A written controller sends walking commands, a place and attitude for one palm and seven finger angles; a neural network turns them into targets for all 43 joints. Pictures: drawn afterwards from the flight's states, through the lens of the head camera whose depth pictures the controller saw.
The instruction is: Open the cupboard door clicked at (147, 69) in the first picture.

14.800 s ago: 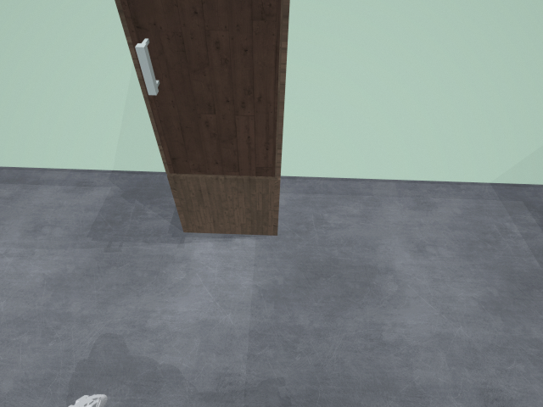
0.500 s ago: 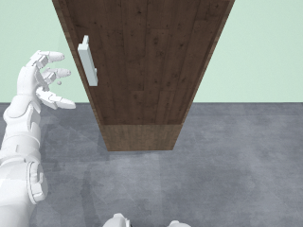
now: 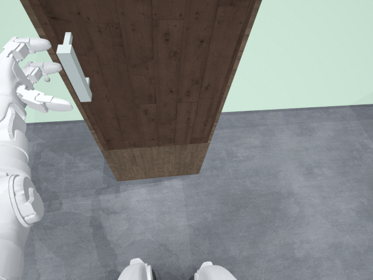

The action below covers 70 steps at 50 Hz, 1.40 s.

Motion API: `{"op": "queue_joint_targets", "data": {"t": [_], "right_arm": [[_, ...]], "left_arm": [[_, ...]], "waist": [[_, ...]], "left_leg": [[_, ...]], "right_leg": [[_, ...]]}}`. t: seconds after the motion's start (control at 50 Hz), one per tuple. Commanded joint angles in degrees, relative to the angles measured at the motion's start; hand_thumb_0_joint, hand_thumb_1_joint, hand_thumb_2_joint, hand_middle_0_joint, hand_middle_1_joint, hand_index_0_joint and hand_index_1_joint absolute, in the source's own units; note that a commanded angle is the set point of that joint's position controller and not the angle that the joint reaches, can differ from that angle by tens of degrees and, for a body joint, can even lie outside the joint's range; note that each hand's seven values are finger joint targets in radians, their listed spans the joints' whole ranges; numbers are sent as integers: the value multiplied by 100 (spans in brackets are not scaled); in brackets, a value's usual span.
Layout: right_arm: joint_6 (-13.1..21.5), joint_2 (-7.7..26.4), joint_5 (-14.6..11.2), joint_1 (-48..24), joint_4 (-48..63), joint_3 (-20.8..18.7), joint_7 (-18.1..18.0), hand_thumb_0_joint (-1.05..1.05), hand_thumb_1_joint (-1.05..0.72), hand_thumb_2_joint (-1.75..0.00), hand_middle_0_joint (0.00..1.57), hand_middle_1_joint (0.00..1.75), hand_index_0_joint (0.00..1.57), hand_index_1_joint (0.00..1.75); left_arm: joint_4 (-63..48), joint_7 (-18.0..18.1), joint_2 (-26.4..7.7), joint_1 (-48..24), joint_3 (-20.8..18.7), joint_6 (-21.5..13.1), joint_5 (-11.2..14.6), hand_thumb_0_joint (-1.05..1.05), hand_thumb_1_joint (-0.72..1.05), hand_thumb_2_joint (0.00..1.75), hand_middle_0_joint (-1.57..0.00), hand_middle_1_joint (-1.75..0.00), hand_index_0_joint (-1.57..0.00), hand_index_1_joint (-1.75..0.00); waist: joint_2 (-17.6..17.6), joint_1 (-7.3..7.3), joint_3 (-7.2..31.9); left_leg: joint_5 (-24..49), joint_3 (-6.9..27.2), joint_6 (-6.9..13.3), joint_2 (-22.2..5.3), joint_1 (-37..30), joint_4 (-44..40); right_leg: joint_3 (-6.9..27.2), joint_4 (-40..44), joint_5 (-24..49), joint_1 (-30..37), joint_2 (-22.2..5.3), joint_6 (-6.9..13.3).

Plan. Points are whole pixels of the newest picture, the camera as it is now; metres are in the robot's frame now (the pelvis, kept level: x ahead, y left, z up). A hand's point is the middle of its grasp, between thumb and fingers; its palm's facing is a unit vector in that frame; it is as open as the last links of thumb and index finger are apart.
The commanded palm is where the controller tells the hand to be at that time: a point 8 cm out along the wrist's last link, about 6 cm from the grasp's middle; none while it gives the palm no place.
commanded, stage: move the hooked fingers beside the handle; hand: left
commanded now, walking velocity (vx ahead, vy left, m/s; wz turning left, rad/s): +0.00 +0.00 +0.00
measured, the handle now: (77, 69) +0.54 +0.19 +0.10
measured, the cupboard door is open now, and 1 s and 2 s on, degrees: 0 0 0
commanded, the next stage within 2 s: slide the fingers in behind the handle in 0.64 s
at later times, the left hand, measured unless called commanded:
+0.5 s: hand (44, 85) +0.50 +0.25 +0.10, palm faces +0.05 -1.00 +0.01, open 14.0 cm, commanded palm +0.47 +0.29 +0.10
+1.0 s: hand (47, 87) +0.49 +0.24 +0.10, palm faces +0.02 -1.00 +0.02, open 14.0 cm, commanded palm +0.47 +0.28 +0.10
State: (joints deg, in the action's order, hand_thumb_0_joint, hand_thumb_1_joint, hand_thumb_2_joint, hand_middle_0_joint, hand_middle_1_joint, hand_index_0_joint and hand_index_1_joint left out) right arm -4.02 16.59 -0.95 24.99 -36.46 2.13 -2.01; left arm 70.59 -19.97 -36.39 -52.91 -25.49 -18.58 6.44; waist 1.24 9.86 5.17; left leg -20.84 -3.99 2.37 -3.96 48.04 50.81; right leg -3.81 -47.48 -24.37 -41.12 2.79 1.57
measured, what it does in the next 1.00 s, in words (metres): stands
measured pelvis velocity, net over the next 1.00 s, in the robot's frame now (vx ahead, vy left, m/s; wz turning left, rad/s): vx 0.00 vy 0.02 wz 0.01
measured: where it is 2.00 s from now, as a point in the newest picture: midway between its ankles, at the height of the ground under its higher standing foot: outside the picture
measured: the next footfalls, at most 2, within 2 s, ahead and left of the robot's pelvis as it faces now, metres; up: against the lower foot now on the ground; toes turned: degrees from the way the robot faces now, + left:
none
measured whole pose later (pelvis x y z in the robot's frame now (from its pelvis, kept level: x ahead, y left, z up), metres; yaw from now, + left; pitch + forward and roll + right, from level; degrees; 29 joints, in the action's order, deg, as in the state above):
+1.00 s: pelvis +0.00 +0.02 +0.00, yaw +1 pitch +18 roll -4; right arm -4.4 15.9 -0.7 23.6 -36.7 1.9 -1.3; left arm 67.1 -17.9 -31.1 -51.1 -21.9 -19.3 7.7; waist 1.2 8.5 5.9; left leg -22.0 -3.3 3.5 -3.1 48.8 52.9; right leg -4.3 -48.1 -25.0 -40.8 2.1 0.4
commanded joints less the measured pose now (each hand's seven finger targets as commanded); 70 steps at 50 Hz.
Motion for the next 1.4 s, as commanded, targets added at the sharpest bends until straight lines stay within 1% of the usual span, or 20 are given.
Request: {"op": "queue_joint_targets", "data": {"t": [0.0, 0.04, 0.12, 0.14, 0.28, 0.32, 0.36, 0.4, 0.5, 0.68, 0.72, 0.78, 0.82, 0.86, 0.92, 1.02, 1.16, 1.24, 1.32, 1.38], "right_arm": [[0, 1069, -20, 793, 450, -407, -68, 0, -90, -90, 20, 30, 20, 30], [-18, 1059, -39, 776, 428, -397, -78, 0, -90, -90, 20, 30, 20, 30], [-9, 1063, -30, 780, 377, -408, -96, 0, -90, -90, 20, 30, 20, 30], [-1, 1032, -40, 750, 374, -405, -81, 0, -90, -90, 20, 30, 20, 30], [-12, 1036, -26, 723, 278, -407, -64, 0, -90, -90, 20, 30, 20, 30], [-18, 1084, -17, 740, 290, -422, -75, 0, -90, -90, 20, 30, 20, 30], [1, 1035, -20, 667, 355, -391, -48, 0, -90, -90, 20, 30, 20, 30], [-2, 1064, -8, 688, 367, -385, -54, 0, -90, -90, 20, 30, 20, 30], [4, 1054, -2, 665, 409, -398, -46, 0, -90, -90, 20, 30, 20, 30], [-31, 1043, -16, 667, 379, -391, -58, 0, -90, -90, 20, 30, 20, 30], [-33, 1073, -20, 672, 374, -399, -63, 0, -90, -90, 20, 30, 20, 30], [12, 1013, -1, 660, 358, -412, -48, 0, -90, -90, 20, 30, 20, 30], [10, 1047, -1, 679, 317, -416, -48, 0, -90, -90, 20, 30, 20, 30], [34, 1026, 13, 677, 290, -435, -24, 0, -90, -90, 20, 30, 20, 30], [48, 1043, 25, 680, 301, -434, -8, 0, -90, -90, 20, 30, 20, 30], [82, 999, 47, 649, 347, -425, 45, 0, -90, -90, 20, 30, 20, 30], [113, 1000, 48, 649, 324, -419, 61, 0, -90, -90, 20, 30, 20, 30], [143, 964, 55, 649, 354, -423, 78, 0, -90, -90, 20, 30, 20, 30], [136, 935, 34, 624, 316, -420, 82, 0, -90, -90, 20, 30, 20, 30], [151, 970, 42, 669, 306, -411, 63, 0, -90, -90, 20, 30, 20, 30]], "left_arm": [[-1258, -84, -1718, -1927, -309, -325, 173, 0, -50, 30, -30, -120, -30, -120], [-1391, -94, -1699, -2261, -221, -336, 187, 0, -50, 30, -30, -120, -30, -120], [-1625, -73, -1857, -2415, -330, -497, 178, 0, -50, 30, -30, -120, -30, -120], [-1686, -92, -1640, -2417, -162, -515, 187, 0, -50, 30, -30, -120, -30, -120], [-1309, -114, -998, -2266, 210, -295, 298, 0, -50, 30, -30, -120, -30, -120], [-1355, -55, -1387, -2301, -56, -295, 255, 0, -50, 30, -30, -120, -30, -120], [-1361, -9, -1179, -2275, 104, -310, 219, 0, -50, 30, -30, -120, -30, -120], [-1419, 80, -1544, -2416, -148, -402, 168, 0, -50, 30, -30, -120, -30, -120], [-1539, 74, -1673, -2344, -285, -518, 150, 0, -50, 30, -30, -120, -30, -120], [-1329, -95, -1188, -2151, 12, -377, 310, 0, -50, 30, -30, -120, -30, -120], [-1357, -105, -1395, -2133, -109, -370, 297, 0, -50, 30, -30, -120, -30, -120], [-1698, -66, -936, -2458, 217, -474, 318, 0, -50, 30, -30, -120, -30, -120], [-1582, 2, -1097, -2353, 90, -485, 297, 0, -50, 30, -30, -120, -30, -120], [-1608, 57, -825, -2434, 255, -474, 283, 0, -50, 30, -30, -120, -30, -120], [-1644, 201, -992, -2427, 116, -475, 225, 0, -50, 30, -30, -120, -30, -120], [-1720, 445, -741, -2468, 233, -509, 146, 0, -50, 30, -30, -120, -30, -120], [-1440, 639, -598, -2628, 336, -482, 50, 0, -50, 30, -30, -120, -30, -120], [-1553, 675, -613, -2417, 231, -580, 56, 0, -50, 30, -30, -120, -30, -120], [-1474, 679, -329, -2545, 480, -536, 67, 0, -50, 30, -30, -120, -30, -120], [-1511, 726, -499, -2676, 360, -531, 85, 0, -50, 30, -30, -120, -30, -120]], "waist": [[446, -179, 2499], [525, -68, 2315], [839, -94, 2553], [1010, -72, 2596], [719, 46, 2247], [623, -41, 2403], [682, -34, 2337], [640, -72, 2468], [831, -152, 2781], [594, -38, 2310], [621, -94, 2367], [824, -7, 2433], [822, -62, 2470], [852, -26, 2444], [908, -91, 2544], [886, -116, 2561], [619, -12, 2215], [617, -116, 2517], [605, 1, 2261], [527, -6, 2279]], "left_leg": [[2087, 537, 66, 216, -2329, -313], [1887, 531, 80, 216, -2272, -320], [2095, 611, 44, 199, -2608, -273], [2146, 617, 33, 198, -2774, -259], [2252, 726, 30, 166, -2899, -262], [2235, 746, 18, 156, -2822, -267], [2168, 710, 14, 174, -2754, -266], [2244, 721, 17, 181, -2707, -228], [2431, 716, -8, 171, -2869, -167], [2258, 754, 5, 148, -2813, -244], [2132, 729, 4, 157, -2700, -250], [2162, 820, -18, 133, -3026, -253], [2140, 871, -50, 113, -3042, -275], [2035, 911, -64, 98, -3129, -287], [2081, 922, -83, 98, -3122, -302], [2052, 944, -95, 112, -3146, -327], [1561, 906, -66, 123, -2801, -371], [1860, 856, -65, 142, -2894, -294], [1685, 805, -43, 155, -2758, -303], [1562, 807, -19, 186, -2629, -310]], "right_leg": [[335, 541, 2309, 590, 121, -117], [352, 583, 2148, 468, 117, -132], [334, 536, 2138, 360, 131, -89], [322, 538, 2108, 246, 137, -84], [181, 552, 1969, -128, 153, -62], [206, 510, 1983, -8, 135, -71], [204, 502, 1954, -21, 128, -75], [231, 439, 2047, 100, 129, -76], [250, 380, 2200, 204, 143, -66], [157, 480, 1936, -47, 166, -49], [187, 476, 1908, 23, 149, -63], [132, 461, 1711, -246, 164, -29], [126, 453, 1618, -280, 163, -22], [93, 463, 1460, -438, 164, -25], [92, 424, 1475, -379, 152, -17], [73, 403, 1423, -359, 160, -8], [101, 446, 1208, -410, 146, -34], [120, 398, 1482, -212, 157, -24], [135, 452, 1446, -292, 148, -48], [165, 452, 1411, -172, 144, -37]]}}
